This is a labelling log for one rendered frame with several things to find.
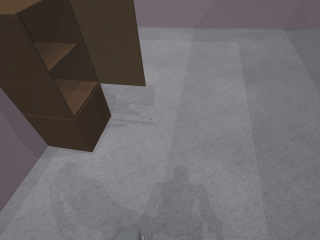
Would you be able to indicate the robot left thigh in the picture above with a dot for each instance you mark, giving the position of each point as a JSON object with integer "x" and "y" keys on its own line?
{"x": 131, "y": 234}

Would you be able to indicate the cupboard door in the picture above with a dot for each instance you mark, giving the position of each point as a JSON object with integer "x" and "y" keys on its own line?
{"x": 110, "y": 32}

